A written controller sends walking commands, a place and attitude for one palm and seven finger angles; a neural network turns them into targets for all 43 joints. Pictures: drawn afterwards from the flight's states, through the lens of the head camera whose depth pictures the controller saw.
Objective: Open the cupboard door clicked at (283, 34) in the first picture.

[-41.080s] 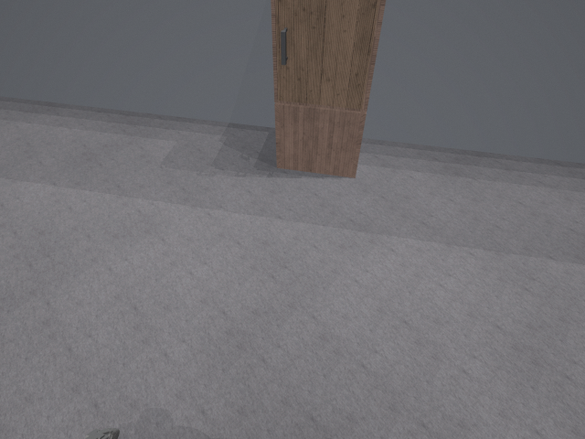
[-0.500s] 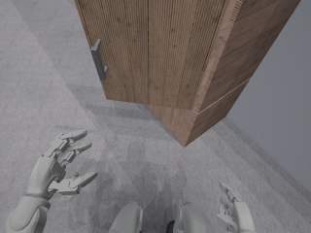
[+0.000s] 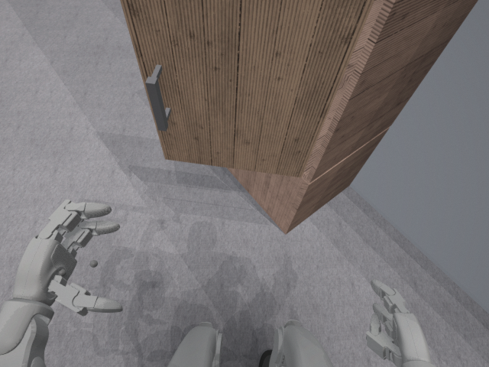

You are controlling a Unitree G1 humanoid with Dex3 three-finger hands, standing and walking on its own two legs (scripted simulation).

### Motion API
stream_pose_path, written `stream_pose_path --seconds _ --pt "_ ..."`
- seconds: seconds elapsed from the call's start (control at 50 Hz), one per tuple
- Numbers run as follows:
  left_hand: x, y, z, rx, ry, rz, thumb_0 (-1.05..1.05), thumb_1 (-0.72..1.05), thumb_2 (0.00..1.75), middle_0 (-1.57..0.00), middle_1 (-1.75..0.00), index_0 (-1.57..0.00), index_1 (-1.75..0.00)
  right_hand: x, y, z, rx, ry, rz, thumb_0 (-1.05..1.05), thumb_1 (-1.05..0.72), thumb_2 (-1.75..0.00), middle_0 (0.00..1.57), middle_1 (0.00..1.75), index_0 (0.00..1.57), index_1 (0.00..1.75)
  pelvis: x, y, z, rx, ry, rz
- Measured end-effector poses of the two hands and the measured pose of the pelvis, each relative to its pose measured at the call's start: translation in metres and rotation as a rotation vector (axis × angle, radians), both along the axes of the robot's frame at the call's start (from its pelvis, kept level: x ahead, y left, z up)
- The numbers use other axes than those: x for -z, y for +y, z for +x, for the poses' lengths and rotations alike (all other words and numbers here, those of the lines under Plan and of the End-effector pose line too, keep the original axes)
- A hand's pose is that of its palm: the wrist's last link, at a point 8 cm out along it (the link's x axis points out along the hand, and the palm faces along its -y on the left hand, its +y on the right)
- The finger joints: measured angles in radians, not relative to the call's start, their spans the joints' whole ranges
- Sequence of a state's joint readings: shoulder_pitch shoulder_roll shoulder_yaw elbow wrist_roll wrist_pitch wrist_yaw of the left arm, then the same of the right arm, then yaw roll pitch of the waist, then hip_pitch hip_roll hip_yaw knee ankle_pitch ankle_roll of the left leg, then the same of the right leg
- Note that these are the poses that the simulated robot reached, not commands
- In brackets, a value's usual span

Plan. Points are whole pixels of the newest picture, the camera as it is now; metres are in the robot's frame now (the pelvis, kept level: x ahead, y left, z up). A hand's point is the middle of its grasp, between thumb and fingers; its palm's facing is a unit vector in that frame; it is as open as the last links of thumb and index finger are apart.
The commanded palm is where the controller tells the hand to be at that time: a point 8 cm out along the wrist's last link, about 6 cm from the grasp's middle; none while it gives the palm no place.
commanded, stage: raise the hand with hooked fingers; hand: left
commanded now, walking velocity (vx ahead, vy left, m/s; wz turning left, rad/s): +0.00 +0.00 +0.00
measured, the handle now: (160, 99) +0.61 +0.22 +0.02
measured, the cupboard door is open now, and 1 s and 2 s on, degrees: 45 45 45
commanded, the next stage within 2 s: move the hooked fingers beside the handle in 0.86 s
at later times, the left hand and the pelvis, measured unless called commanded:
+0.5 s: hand (72, 239) +0.29 +0.28 +0.03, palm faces -0.06 -1.00 -0.04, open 14.0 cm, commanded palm +0.26 +0.32 +0.03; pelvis +0.00 +0.01 +0.00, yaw -1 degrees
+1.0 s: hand (70, 245) +0.28 +0.28 +0.03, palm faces -0.05 -1.00 -0.04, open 14.0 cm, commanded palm +0.27 +0.32 +0.03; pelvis +0.00 +0.01 -0.01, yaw -1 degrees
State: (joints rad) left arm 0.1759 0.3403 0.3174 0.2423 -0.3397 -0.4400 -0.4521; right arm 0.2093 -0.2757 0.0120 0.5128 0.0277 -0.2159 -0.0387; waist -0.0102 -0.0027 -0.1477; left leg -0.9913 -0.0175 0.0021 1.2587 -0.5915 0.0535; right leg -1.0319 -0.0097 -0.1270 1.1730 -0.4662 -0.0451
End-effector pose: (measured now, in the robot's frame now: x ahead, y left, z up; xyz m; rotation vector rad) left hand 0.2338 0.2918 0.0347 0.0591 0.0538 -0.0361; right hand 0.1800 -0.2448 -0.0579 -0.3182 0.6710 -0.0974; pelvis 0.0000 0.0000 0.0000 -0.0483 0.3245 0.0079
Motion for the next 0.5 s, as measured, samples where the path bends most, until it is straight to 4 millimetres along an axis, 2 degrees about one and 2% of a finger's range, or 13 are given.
stream_pose_path --seconds 0.1,0.2,0.4,0.5 --pt "0.002 0.013 0.006 -0.002 0.015 0.000 -0.01 -0.43 0.33 -0.29 -1.15 -0.29 -1.15 0.004 0.013 0.005 -0.030 0.005 0.020 0.01 -0.90 -0.89 0.20 0.30 0.21 0.30 0.001 0.001 0.000 -0.003 0.005 -0.005" --pt "0.001 0.024 0.014 0.003 0.014 0.000 -0.01 -0.47 0.31 -0.29 -1.18 -0.30 -1.18 0.010 0.017 0.001 -0.035 0.033 0.027 0.01 -0.90 -0.89 0.20 0.30 0.21 0.30 0.002 0.002 0.001 -0.003 0.013 -0.010" --pt "0.003 0.042 0.032 0.013 0.020 -0.003 -0.01 -0.49 0.30 -0.30 -1.20 -0.30 -1.19 0.018 0.004 -0.021 0.005 0.104 -0.008 0.01 -0.90 -0.89 0.20 0.30 0.21 0.30 0.005 0.005 0.000 0.004 0.029 -0.014" --pt "0.003 0.044 0.035 0.022 0.011 -0.013 -0.01 -0.49 0.30 -0.29 -1.20 -0.30 -1.19 0.016 -0.003 -0.030 0.026 0.119 -0.021 0.01 -0.90 -0.89 0.20 0.30 0.21 0.30 0.005 0.006 0.000 0.009 0.035 -0.015"
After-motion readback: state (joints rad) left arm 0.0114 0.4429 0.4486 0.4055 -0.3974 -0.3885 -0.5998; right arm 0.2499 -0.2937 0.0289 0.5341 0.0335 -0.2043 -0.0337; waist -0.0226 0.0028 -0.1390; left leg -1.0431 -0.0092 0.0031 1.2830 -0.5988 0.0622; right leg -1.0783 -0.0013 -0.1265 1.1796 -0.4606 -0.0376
